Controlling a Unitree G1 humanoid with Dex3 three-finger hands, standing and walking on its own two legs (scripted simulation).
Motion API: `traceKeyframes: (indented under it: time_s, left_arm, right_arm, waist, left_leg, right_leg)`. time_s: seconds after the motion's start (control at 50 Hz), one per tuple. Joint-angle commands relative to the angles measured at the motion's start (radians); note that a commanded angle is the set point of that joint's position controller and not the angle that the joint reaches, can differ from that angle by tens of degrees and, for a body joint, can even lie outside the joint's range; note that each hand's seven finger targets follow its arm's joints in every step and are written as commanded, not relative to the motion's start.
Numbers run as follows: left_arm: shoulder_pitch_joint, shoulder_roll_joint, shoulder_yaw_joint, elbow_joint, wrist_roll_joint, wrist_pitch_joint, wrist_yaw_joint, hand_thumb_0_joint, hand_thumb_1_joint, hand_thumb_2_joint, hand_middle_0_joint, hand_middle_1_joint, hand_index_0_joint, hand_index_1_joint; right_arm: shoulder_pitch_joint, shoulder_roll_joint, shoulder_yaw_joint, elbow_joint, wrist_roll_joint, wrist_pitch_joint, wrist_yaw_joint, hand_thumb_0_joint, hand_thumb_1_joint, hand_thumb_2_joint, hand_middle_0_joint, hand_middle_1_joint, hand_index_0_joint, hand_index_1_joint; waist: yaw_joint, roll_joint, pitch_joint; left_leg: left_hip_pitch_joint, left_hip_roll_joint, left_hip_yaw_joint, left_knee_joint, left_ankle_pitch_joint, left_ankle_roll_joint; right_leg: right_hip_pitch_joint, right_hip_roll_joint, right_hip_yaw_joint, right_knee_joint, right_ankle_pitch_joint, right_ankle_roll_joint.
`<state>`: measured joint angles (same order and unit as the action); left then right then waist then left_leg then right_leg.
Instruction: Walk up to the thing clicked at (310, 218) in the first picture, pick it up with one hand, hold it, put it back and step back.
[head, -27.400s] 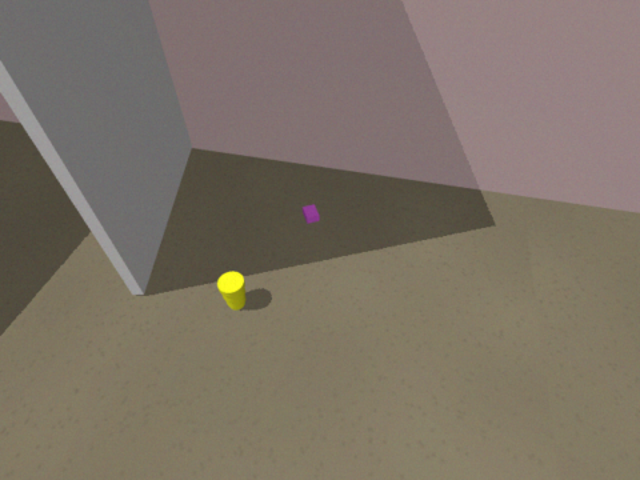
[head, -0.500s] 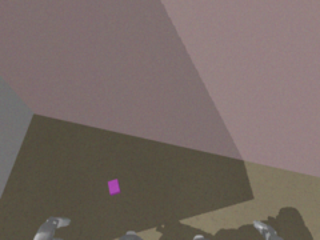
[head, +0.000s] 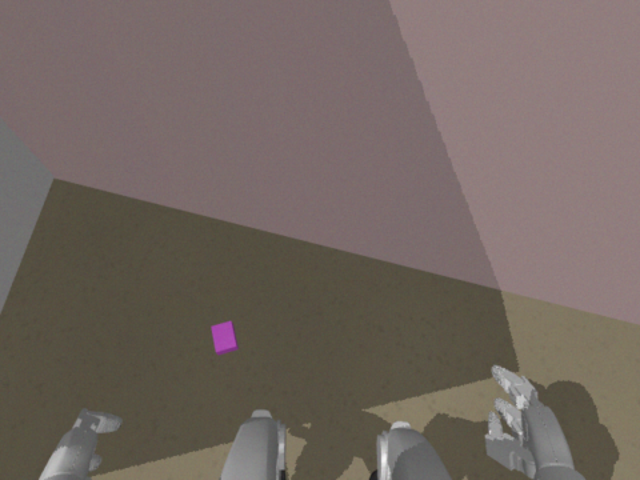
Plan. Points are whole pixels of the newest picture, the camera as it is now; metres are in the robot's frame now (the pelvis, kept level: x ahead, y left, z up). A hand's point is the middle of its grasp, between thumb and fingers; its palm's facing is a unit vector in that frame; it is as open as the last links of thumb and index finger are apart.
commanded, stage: rise first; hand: left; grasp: from above
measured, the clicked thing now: (224, 337) +0.45 +0.27 -0.64
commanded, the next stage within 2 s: none
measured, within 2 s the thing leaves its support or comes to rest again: neither
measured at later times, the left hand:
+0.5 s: hand (153, 391) +0.27 +0.33 -0.35, palm faces -0.40 -0.28 -0.87, open 13.6 cm
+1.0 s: hand (177, 363) +0.34 +0.33 -0.45, palm faces -0.41 -0.13 -0.90, open 13.7 cm
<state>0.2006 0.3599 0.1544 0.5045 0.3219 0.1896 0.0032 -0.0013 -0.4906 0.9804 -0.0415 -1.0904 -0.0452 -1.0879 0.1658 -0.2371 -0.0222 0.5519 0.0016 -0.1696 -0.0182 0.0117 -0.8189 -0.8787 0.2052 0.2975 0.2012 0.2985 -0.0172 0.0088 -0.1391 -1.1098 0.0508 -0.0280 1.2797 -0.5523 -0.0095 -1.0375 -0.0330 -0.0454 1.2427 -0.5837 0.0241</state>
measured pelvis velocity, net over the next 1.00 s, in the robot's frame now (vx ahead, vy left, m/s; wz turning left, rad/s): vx -0.08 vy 0.00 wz -0.11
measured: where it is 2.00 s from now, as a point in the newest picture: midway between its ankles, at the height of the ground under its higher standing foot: outside the picture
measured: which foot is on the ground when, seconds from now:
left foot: down 0.00-1.00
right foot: down 0.00-1.00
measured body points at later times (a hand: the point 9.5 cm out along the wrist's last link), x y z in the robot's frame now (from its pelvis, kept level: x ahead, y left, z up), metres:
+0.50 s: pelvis -0.07 -0.01 -0.21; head +0.14 +0.01 +0.18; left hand +0.29 +0.34 -0.30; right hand +0.08 -0.28 -0.35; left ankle +0.02 +0.12 -0.62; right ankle +0.00 -0.14 -0.62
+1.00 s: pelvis -0.08 +0.00 -0.29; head +0.14 +0.05 +0.09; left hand +0.36 +0.33 -0.40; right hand -0.03 -0.28 -0.41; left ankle +0.02 +0.12 -0.62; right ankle +0.00 -0.14 -0.62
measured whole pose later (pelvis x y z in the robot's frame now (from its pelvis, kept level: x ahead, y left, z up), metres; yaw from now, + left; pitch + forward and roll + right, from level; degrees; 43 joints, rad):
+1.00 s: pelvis -0.08 +0.00 -0.29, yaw -6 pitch +33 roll -7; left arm -0.78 0.72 0.21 1.34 1.14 -0.12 0.39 0.00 -0.44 0.95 -0.14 -0.98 -0.15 -0.96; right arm 0.13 -0.27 0.00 0.79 -0.11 -0.08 0.10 0.01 -0.89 -0.90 0.20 0.30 0.20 0.30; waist -0.13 -0.02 -0.09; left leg -2.24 0.05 -0.13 2.28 -0.63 0.00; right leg -2.13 0.00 -0.06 2.23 -0.68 0.03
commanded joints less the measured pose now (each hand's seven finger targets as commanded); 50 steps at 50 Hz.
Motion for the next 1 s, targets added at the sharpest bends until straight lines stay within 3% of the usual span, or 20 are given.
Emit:
traceKeyframes:
  time_s: [0.0, 0.06, 0.12, 0.16, 0.24, 0.26, 0.3, 0.34, 0.44, 0.48, 0.52, 0.56, 0.58, 0.64, 0.68, 0.78, 0.82, 0.86, 0.92, 0.98]
  left_arm:
    - [-0.137, 0.205, 0.066, -0.038, 0.085, -0.097, 0.034, 0.000, -0.498, 0.963, -0.024, -1.098, -0.024, -1.098]
    - [-0.239, 0.266, 0.086, -0.003, 0.165, -0.163, 0.050, 0.000, -0.498, 0.973, -0.048, -1.062, -0.042, -1.069]
    - [-0.287, 0.268, 0.068, 0.045, 0.242, -0.211, 0.083, 0.000, -0.484, 0.947, -0.080, -1.063, -0.081, -1.062]
    - [-0.331, 0.332, 0.110, 0.094, 0.293, -0.234, 0.116, 0.000, -0.492, 0.943, -0.106, -1.047, -0.105, -1.049]
    - [-0.458, 0.358, 0.109, 0.168, 0.392, -0.253, 0.192, 0.000, -0.479, 0.939, -0.108, -1.064, -0.117, -1.054]
    - [-0.512, 0.406, 0.125, 0.175, 0.419, -0.256, 0.211, 0.000, -0.484, 0.945, -0.111, -1.063, -0.118, -1.056]
    - [-0.589, 0.410, 0.111, 0.215, 0.461, -0.260, 0.236, 0.000, -0.503, 0.969, -0.088, -1.084, -0.098, -1.074]
    - [-0.697, 0.453, 0.111, 0.250, 0.500, -0.267, 0.257, 0.000, -0.510, 0.980, -0.083, -1.090, -0.094, -1.080]
    - [-0.847, 0.556, 0.133, 0.361, 0.595, -0.278, 0.305, 0.000, -0.479, 0.952, -0.103, -1.080, -0.122, -1.061]
    - [-0.903, 0.554, 0.112, 0.394, 0.614, -0.287, 0.313, 0.000, -0.472, 0.946, -0.119, -1.061, -0.135, -1.044]
    - [-0.940, 0.585, 0.118, 0.434, 0.651, -0.292, 0.325, 0.000, -0.471, 0.947, -0.102, -1.068, -0.123, -1.047]
    - [-0.980, 0.585, 0.097, 0.485, 0.682, -0.297, 0.332, 0.000, -0.458, 0.938, -0.115, -1.047, -0.135, -1.027]
    - [-1.000, 0.607, 0.105, 0.488, 0.697, -0.301, 0.340, 0.000, -0.460, 0.946, -0.122, -1.030, -0.137, -1.015]
    - [-1.077, 0.657, 0.118, 0.498, 0.740, -0.314, 0.365, 0.000, -0.443, 0.931, -0.134, -0.994, -0.148, -0.980]
    - [-1.101, 0.653, 0.108, 0.543, 0.768, -0.317, 0.378, 0.000, -0.427, 0.916, -0.134, -0.993, -0.153, -0.972]
    - [-1.147, 0.651, 0.094, 0.609, 0.795, -0.320, 0.391, 0.000, -0.461, 0.944, -0.131, -0.954, -0.135, -0.949]
    - [-1.164, 0.646, 0.090, 0.658, 0.790, -0.317, 0.394, 0.000, -0.466, 0.944, -0.117, -0.970, -0.124, -0.960]
    - [-1.211, 0.678, 0.104, 0.655, 0.801, -0.316, 0.407, 0.000, -0.479, 0.952, -0.120, -0.965, -0.124, -0.960]
    - [-1.234, 0.641, 0.091, 0.716, 0.805, -0.307, 0.428, 0.000, -0.469, 0.943, -0.125, -0.964, -0.131, -0.956]
    - [-1.288, 0.678, 0.107, 0.740, 0.814, -0.296, 0.453, 0.000, -0.480, 0.945, -0.116, -0.981, -0.124, -0.972]
  right_arm:
    - [-0.003, -0.163, -0.073, -0.076, -0.002, -0.063, 0.006, 0.000, -0.784, -0.871, 0.200, 0.300, 0.200, 0.300]
    - [-0.007, -0.181, -0.085, -0.060, -0.002, -0.074, 0.016, 0.000, -0.801, -0.875, 0.200, 0.300, 0.200, 0.300]
    - [-0.010, -0.194, -0.092, -0.034, -0.002, -0.078, 0.027, 0.000, -0.837, -0.884, 0.200, 0.300, 0.200, 0.300]
    - [-0.008, -0.209, -0.097, -0.013, -0.002, -0.073, 0.034, 0.000, -0.873, -0.893, 0.200, 0.300, 0.200, 0.300]
    - [-0.010, -0.218, -0.104, 0.021, -0.015, -0.051, 0.054, 0.000, -0.884, -0.897, 0.200, 0.300, 0.200, 0.300]
    - [-0.006, -0.222, -0.105, 0.034, -0.015, -0.046, 0.058, 0.000, -0.884, -0.897, 0.200, 0.300, 0.200, 0.300]
    - [0.003, -0.230, -0.108, 0.053, -0.022, -0.036, 0.065, 0.000, -0.882, -0.897, 0.200, 0.300, 0.200, 0.300]
    - [0.018, -0.231, -0.109, 0.071, -0.028, -0.023, 0.068, 0.000, -0.883, -0.897, 0.200, 0.300, 0.200, 0.300]
    - [0.040, -0.236, -0.104, 0.101, -0.044, 0.009, 0.076, 0.000, -0.888, -0.898, 0.200, 0.300, 0.200, 0.300]
    - [0.044, -0.228, -0.103, 0.113, -0.051, 0.019, 0.078, 0.000, -0.891, -0.899, 0.200, 0.299, 0.200, 0.299]
    - [0.050, -0.233, -0.101, 0.129, -0.058, 0.026, 0.077, 0.000, -0.881, -0.896, 0.200, 0.299, 0.200, 0.299]
    - [0.060, -0.234, -0.099, 0.139, -0.065, 0.038, 0.077, 0.000, -0.885, -0.897, 0.200, 0.299, 0.200, 0.299]
    - [0.054, -0.232, -0.096, 0.140, -0.067, 0.044, 0.079, 0.000, -0.882, -0.897, 0.200, 0.299, 0.200, 0.299]
    - [0.059, -0.240, -0.087, 0.156, -0.079, 0.056, 0.081, 0.000, -0.881, -0.895, 0.200, 0.299, 0.200, 0.299]
    - [0.068, -0.241, -0.080, 0.164, -0.084, 0.064, 0.082, 0.000, -0.881, -0.895, 0.200, 0.299, 0.200, 0.299]
    - [0.098, -0.252, -0.071, 0.186, -0.096, 0.073, 0.092, 0.000, -0.881, -0.896, 0.200, 0.299, 0.200, 0.299]
    - [0.099, -0.253, -0.068, 0.189, -0.100, 0.074, 0.097, 0.000, -0.883, -0.896, 0.200, 0.299, 0.200, 0.299]
    - [0.103, -0.254, -0.062, 0.198, -0.104, 0.075, 0.102, 0.000, -0.886, -0.897, 0.200, 0.299, 0.200, 0.299]
    - [0.106, -0.256, -0.055, 0.205, -0.114, 0.074, 0.109, 0.000, -0.886, -0.897, 0.200, 0.299, 0.200, 0.299]
    - [0.117, -0.262, -0.048, 0.212, -0.121, 0.070, 0.115, 0.000, -0.890, -0.898, 0.200, 0.299, 0.200, 0.299]
  waist:
    - [-0.021, 0.072, -0.263]
    - [-0.011, 0.091, -0.334]
    - [-0.009, 0.095, -0.418]
    - [0.010, 0.094, -0.479]
    - [0.022, 0.099, -0.552]
    - [0.029, 0.105, -0.576]
    - [0.020, 0.120, -0.609]
    - [0.006, 0.085, -0.629]
    - [0.005, 0.058, -0.664]
    - [-0.011, 0.036, -0.663]
    - [-0.006, 0.073, -0.652]
    - [-0.032, 0.063, -0.610]
    - [-0.026, 0.068, -0.596]
    - [-0.033, 0.134, -0.602]
    - [-0.051, 0.149, -0.578]
    - [-0.062, 0.211, -0.596]
    - [-0.077, 0.208, -0.547]
    - [-0.072, 0.230, -0.568]
    - [-0.094, 0.249, -0.536]
    - [-0.107, 0.257, -0.553]
  left_leg:
    - [0.113, -0.027, -0.005, -0.029, 0.239, 0.016]
    - [0.046, -0.026, -0.014, 0.055, 0.198, 0.014]
    - [-0.018, -0.028, -0.011, 0.146, 0.218, 0.014]
    - [-0.058, -0.029, -0.012, 0.212, 0.253, 0.016]
    - [-0.165, -0.029, -0.009, 0.319, 0.227, 0.014]
    - [-0.183, -0.028, -0.009, 0.345, 0.224, 0.014]
    - [-0.216, -0.027, -0.015, 0.390, 0.206, 0.010]
    - [-0.288, -0.027, -0.003, 0.454, 0.166, 0.020]
    - [-0.408, -0.031, 0.013, 0.548, 0.082, 0.029]
    - [-0.464, -0.032, 0.020, 0.581, 0.032, 0.034]
    - [-0.470, -0.032, 0.016, 0.596, 0.002, 0.031]
    - [-0.507, -0.031, 0.009, 0.609, -0.045, 0.033]
    - [-0.538, -0.033, 0.008, 0.618, -0.072, 0.033]
    - [-0.519, -0.030, -0.010, 0.633, -0.100, 0.028]
    - [-0.541, -0.030, -0.012, 0.651, -0.102, 0.029]
    - [-0.506, -0.023, -0.036, 0.676, -0.039, 0.022]
    - [-0.523, -0.019, -0.044, 0.684, -0.058, 0.024]
    - [-0.534, -0.020, -0.034, 0.708, -0.043, 0.023]
    - [-0.545, -0.016, -0.042, 0.716, -0.056, 0.021]
    - [-0.571, -0.016, -0.031, 0.747, -0.044, 0.024]
  right_leg:
    - [-0.076, 0.040, 0.010, 0.010, 0.215, -0.048]
    - [-0.187, 0.036, 0.014, 0.108, 0.182, -0.050]
    - [-0.276, 0.038, 0.015, 0.203, 0.200, -0.053]
    - [-0.326, 0.042, 0.012, 0.261, 0.220, -0.053]
    - [-0.432, 0.041, 0.002, 0.361, 0.198, -0.054]
    - [-0.448, 0.042, -0.001, 0.386, 0.195, -0.054]
    - [-0.502, 0.040, -0.012, 0.437, 0.176, -0.055]
    - [-0.516, 0.044, -0.012, 0.453, 0.156, -0.049]
    - [-0.555, 0.049, -0.021, 0.507, 0.081, -0.046]
    - [-0.566, 0.054, -0.015, 0.508, 0.025, -0.043]
    - [-0.621, 0.056, -0.027, 0.542, -0.011, -0.049]
    - [-0.665, 0.061, -0.038, 0.555, -0.060, -0.052]
    - [-0.684, 0.062, -0.038, 0.567, -0.091, -0.054]
    - [-0.753, 0.062, -0.057, 0.625, -0.100, -0.061]
    - [-0.782, 0.062, -0.066, 0.645, -0.091, -0.061]
    - [-0.857, 0.058, -0.089, 0.721, -0.016, -0.064]
    - [-0.895, 0.056, -0.095, 0.733, -0.024, -0.063]
    - [-0.898, 0.057, -0.089, 0.746, -0.007, -0.065]
    - [-0.946, 0.056, -0.100, 0.773, -0.011, -0.063]
    - [-0.943, 0.058, -0.100, 0.785, 0.005, -0.062]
